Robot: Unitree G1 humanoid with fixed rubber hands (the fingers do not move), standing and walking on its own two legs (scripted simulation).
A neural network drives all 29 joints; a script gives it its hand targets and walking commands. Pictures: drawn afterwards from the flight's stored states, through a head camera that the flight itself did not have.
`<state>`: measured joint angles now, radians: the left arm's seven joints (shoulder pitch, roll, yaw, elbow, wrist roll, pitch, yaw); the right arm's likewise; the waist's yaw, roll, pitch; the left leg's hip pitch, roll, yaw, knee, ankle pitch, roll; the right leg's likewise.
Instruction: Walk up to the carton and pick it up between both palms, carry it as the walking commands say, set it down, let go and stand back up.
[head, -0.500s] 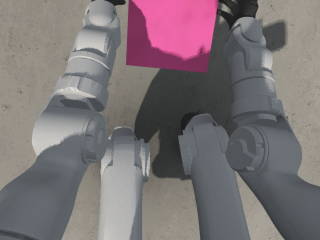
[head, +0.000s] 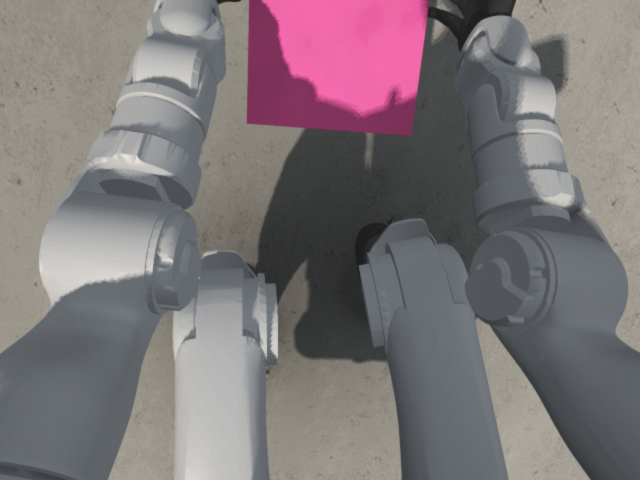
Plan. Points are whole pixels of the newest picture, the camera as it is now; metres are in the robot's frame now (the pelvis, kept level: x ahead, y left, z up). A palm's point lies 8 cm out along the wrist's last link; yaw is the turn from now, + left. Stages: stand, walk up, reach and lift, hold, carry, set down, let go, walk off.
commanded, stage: set down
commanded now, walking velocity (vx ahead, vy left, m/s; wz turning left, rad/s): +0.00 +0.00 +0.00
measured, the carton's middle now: (335, 6) +0.56 -0.09 -0.27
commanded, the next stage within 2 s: none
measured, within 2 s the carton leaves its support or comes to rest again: rests again in 1.02 s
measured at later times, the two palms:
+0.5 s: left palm (201, 11) +0.55 +0.06 -0.21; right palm (477, 26) +0.50 -0.21 -0.18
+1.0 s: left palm (204, 10) +0.55 +0.05 -0.21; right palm (479, 29) +0.50 -0.22 -0.19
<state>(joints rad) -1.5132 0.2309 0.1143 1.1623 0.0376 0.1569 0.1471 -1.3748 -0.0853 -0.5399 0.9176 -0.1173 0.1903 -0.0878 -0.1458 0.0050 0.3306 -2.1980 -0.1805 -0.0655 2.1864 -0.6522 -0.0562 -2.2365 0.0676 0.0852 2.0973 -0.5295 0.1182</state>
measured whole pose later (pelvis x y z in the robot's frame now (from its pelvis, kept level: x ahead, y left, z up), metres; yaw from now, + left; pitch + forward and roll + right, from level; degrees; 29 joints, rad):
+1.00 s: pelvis +0.00 +0.00 -0.01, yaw +1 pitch +36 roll -3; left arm -1.53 0.26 0.09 1.21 0.04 0.13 0.07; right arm -1.42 -0.15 -0.52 1.05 -0.09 0.14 -0.04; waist -0.16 -0.01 0.39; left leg -2.21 -0.13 -0.04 2.24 -0.66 -0.02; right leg -2.23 0.04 0.06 2.16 -0.56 0.10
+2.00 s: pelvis -0.01 -0.01 -0.01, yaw +0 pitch +32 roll -3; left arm -1.55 0.44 -0.10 1.10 -0.19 0.10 0.08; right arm -1.42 -0.25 -0.28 1.07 0.20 0.03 -0.14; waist -0.13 -0.02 0.50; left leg -2.17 -0.06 -0.05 2.25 -0.63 -0.02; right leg -2.19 0.03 0.01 2.15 -0.52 0.07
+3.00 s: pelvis +0.03 -0.01 +0.21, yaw +1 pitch +44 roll -2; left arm -1.19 0.33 0.10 0.92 0.00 0.21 0.04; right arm -0.97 -0.10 -0.37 0.70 0.06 0.16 -0.13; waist -0.16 0.03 -0.05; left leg -1.70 -0.07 -0.09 1.38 -0.45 -0.02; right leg -1.71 0.03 0.03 1.31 -0.38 0.04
